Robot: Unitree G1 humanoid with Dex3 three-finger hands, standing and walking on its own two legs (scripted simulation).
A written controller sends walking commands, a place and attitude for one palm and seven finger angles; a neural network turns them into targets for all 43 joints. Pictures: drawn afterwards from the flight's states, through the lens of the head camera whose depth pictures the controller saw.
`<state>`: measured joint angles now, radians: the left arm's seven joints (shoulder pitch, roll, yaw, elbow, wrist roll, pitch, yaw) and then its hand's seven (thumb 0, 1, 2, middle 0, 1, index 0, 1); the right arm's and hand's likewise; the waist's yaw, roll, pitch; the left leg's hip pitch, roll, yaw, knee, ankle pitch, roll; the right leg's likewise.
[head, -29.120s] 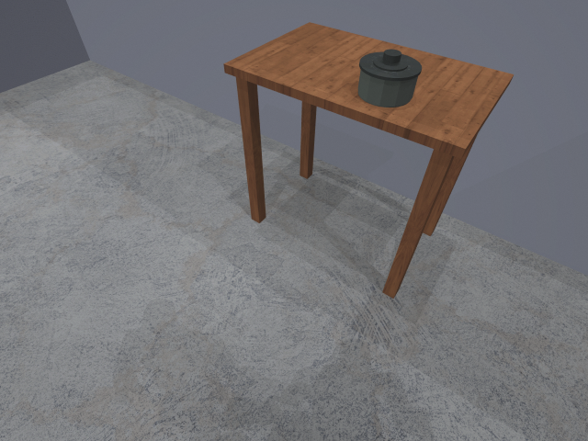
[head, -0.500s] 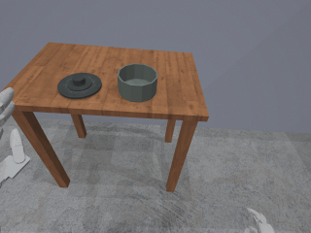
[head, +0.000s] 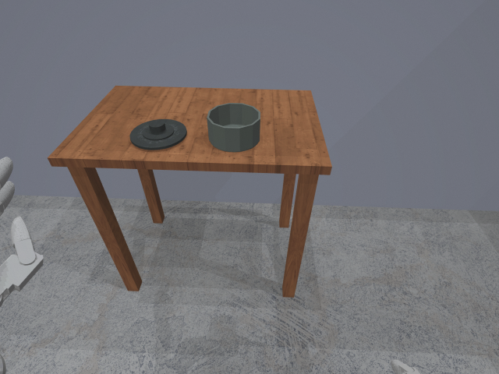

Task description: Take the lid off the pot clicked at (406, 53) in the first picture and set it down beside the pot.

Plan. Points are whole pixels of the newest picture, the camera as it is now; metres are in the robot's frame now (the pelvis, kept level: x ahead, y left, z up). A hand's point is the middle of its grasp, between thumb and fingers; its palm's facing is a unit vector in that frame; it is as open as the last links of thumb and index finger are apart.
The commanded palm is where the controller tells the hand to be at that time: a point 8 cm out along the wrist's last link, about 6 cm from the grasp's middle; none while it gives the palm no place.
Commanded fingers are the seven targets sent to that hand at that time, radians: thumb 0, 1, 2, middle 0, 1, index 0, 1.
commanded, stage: stop stepping back and stand still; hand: left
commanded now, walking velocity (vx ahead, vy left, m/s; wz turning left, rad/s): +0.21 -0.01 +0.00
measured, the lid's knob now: (157, 126) +0.79 +0.34 +0.02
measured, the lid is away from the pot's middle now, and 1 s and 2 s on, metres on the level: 0.23 0.23 0.23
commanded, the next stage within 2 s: let the arm hang, fingers relaxed in 0.34 s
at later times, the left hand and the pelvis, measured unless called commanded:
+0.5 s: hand (45, 284) +0.20 +0.29 +0.12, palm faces +0.41 -0.80 -0.43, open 7.4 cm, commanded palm none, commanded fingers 0.00 0.90 0.90 -0.20 -0.30 -0.20 -0.30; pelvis -0.01 +0.03 -0.02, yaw +3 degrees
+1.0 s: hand out of the picture +0.05 +0.22 -0.17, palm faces +0.01 -0.96 -0.28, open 7.2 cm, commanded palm none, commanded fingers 0.00 0.90 0.90 -0.20 -0.30 -0.20 -0.30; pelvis +0.00 +0.00 -0.01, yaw +3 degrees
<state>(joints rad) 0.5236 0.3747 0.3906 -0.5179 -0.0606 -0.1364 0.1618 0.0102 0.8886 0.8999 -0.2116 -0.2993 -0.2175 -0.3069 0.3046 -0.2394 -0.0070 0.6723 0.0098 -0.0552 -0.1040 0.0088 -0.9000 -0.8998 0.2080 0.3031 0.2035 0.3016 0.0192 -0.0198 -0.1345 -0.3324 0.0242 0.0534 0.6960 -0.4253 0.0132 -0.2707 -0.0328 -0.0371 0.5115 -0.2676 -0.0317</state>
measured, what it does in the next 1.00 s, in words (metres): steps on the spot: left foot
